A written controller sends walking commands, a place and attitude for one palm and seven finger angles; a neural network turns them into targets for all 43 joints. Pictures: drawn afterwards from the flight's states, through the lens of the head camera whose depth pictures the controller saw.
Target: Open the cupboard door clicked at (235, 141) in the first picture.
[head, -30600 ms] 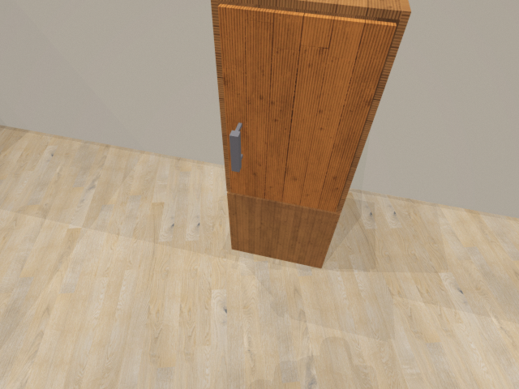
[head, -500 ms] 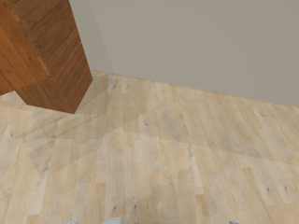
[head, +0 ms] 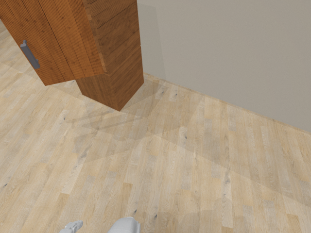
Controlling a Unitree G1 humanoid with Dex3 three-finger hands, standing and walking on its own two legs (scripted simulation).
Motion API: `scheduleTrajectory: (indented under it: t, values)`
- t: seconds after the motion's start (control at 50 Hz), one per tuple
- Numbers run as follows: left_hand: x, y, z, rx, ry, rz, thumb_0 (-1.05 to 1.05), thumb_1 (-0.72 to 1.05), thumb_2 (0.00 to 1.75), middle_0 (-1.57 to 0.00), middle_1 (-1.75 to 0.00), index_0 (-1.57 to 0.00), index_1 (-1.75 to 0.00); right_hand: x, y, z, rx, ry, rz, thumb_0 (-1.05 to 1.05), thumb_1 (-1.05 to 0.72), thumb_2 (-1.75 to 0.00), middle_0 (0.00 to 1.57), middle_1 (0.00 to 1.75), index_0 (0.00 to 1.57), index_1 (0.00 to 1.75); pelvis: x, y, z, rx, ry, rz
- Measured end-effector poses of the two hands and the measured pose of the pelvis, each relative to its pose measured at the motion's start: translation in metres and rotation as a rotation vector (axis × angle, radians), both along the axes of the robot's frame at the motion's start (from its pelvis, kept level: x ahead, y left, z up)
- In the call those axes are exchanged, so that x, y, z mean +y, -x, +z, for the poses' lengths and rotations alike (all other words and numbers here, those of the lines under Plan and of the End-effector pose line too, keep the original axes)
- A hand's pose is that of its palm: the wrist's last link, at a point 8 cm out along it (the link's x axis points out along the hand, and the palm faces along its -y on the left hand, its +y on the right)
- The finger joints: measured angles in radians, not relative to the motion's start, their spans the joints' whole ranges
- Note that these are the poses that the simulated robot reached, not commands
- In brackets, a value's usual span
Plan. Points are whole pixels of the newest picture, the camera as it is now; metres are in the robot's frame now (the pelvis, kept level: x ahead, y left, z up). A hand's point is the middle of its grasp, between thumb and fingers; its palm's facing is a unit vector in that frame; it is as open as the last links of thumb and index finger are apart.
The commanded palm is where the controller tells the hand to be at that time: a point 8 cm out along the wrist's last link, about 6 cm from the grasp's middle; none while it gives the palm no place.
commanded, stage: turn to face it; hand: left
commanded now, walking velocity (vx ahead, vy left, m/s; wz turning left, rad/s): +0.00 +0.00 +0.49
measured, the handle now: (30, 54) +0.91 +0.68 -0.11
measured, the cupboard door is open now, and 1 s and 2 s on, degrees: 47 47 47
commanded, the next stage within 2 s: take the last steps up to it in 0.46 s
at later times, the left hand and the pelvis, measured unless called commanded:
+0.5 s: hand out of the picture +0.04 +0.23 -0.16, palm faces +0.24 -0.94 -0.25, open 7.4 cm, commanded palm none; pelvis +0.01 +0.00 +0.00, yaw +12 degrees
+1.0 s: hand out of the picture -0.07 +0.23 -0.19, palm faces +0.42 -0.88 -0.20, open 7.4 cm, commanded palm none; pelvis +0.04 +0.05 -0.01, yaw +21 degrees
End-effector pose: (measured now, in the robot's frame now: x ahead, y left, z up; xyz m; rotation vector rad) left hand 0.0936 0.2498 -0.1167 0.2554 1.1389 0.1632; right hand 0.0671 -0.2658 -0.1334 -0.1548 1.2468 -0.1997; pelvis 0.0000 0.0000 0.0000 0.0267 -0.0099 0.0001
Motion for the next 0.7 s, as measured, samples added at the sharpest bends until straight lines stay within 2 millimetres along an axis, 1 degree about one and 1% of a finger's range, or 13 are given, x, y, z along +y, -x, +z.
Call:
scheduleTrajectory:
  t: [0.06, 0.1, 0.14, 0.2, 0.26, 0.36, 0.44, 0.52, 0.54, 0.58, 0.62, 0.7]
  values:
    - [-0.002, 0.020, -0.006, 0.030, 0.032, 0.045, 0.01, 0.90, 0.90, -0.20, -0.30, -0.20, -0.30, 0.004, -0.017, 0.008, -0.007, 0.009, 0.048, 0.00, -0.91, -0.90, 0.20, 0.30, 0.20, 0.30, 0.001, -0.002, 0.003, 0.004, -0.009, 0.037]
    - [0.000, 0.035, -0.013, 0.050, 0.054, 0.080, 0.01, 0.90, 0.90, -0.21, -0.30, -0.20, -0.30, 0.011, -0.031, 0.012, -0.018, 0.021, 0.089, 0.00, -0.91, -0.90, 0.20, 0.30, 0.20, 0.30, 0.005, -0.003, 0.002, 0.008, -0.007, 0.060]
    - [0.006, 0.051, -0.023, 0.074, 0.074, 0.118, 0.01, 0.90, 0.90, -0.21, -0.30, -0.20, -0.30, 0.020, -0.046, 0.013, -0.038, 0.036, 0.131, 0.00, -0.91, -0.90, 0.20, 0.30, 0.20, 0.30, 0.010, -0.003, -0.002, 0.010, 0.002, 0.084]
    - [0.020, 0.072, -0.041, 0.118, 0.091, 0.180, 0.01, 0.90, 0.90, -0.21, -0.30, -0.20, -0.30, 0.035, -0.065, 0.011, -0.081, 0.063, 0.193, 0.00, -0.91, -0.90, 0.20, 0.30, 0.20, 0.30, 0.020, -0.004, -0.013, 0.019, 0.025, 0.122]
    - [0.031, 0.085, -0.042, 0.162, 0.081, 0.224, 0.01, 0.90, 0.90, -0.21, -0.30, -0.20, -0.30, 0.047, -0.071, 0.016, -0.083, 0.074, 0.241, 0.00, -0.91, -0.90, 0.20, 0.30, 0.20, 0.30, 0.021, -0.002, -0.010, 0.018, 0.032, 0.145]
    - [0.036, 0.086, -0.029, 0.141, 0.070, 0.267, 0.01, 0.90, 0.90, -0.20, -0.30, -0.20, -0.30, 0.058, -0.068, 0.019, -0.051, 0.059, 0.280, 0.00, -0.91, -0.90, 0.20, 0.30, 0.20, 0.30, 0.018, -0.003, 0.001, 0.018, 0.051, 0.179]
    - [0.031, 0.078, -0.020, 0.108, 0.055, 0.273, 0.01, 0.91, 0.90, -0.20, -0.30, -0.20, -0.30, 0.056, -0.062, 0.013, -0.025, 0.029, 0.285, 0.00, -0.91, -0.90, 0.20, 0.30, 0.20, 0.30, 0.010, -0.004, 0.003, 0.015, 0.052, 0.200]
    - [0.017, 0.070, -0.015, 0.064, 0.033, 0.278, 0.01, 0.91, 0.90, -0.20, -0.30, -0.20, -0.30, 0.045, -0.057, -0.001, 0.003, -0.006, 0.278, 0.00, -0.90, -0.90, 0.20, 0.30, 0.21, 0.30, -0.005, -0.008, -0.002, 0.014, 0.035, 0.222]
    - [0.013, 0.069, -0.016, 0.048, 0.022, 0.277, 0.01, 0.90, 0.90, -0.20, -0.30, -0.20, -0.30, 0.040, -0.057, -0.007, 0.006, -0.016, 0.274, 0.00, -0.90, -0.90, 0.20, 0.30, 0.21, 0.30, -0.009, -0.009, -0.006, 0.018, 0.019, 0.226]
    - [0.003, 0.071, -0.014, 0.043, 0.015, 0.279, 0.01, 0.90, 0.90, -0.20, -0.30, -0.20, -0.30, 0.033, -0.057, -0.013, 0.020, -0.025, 0.268, 0.00, -0.90, -0.90, 0.20, 0.30, 0.21, 0.30, -0.014, -0.009, -0.008, 0.007, 0.021, 0.239]
    - [-0.006, 0.075, -0.011, 0.043, 0.025, 0.291, 0.01, 0.90, 0.90, -0.20, -0.30, -0.20, -0.30, 0.028, -0.057, -0.013, 0.040, -0.024, 0.272, 0.00, -0.91, -0.90, 0.20, 0.30, 0.20, 0.30, -0.015, -0.010, -0.004, 0.000, 0.018, 0.256]
    - [-0.021, 0.090, -0.008, 0.055, 0.063, 0.332, 0.00, 0.90, 0.90, -0.20, -0.30, -0.20, -0.30, 0.024, -0.063, -0.003, 0.058, -0.015, 0.297, 0.00, -0.91, -0.90, 0.20, 0.30, 0.20, 0.30, -0.014, -0.014, 0.004, -0.002, 0.004, 0.284]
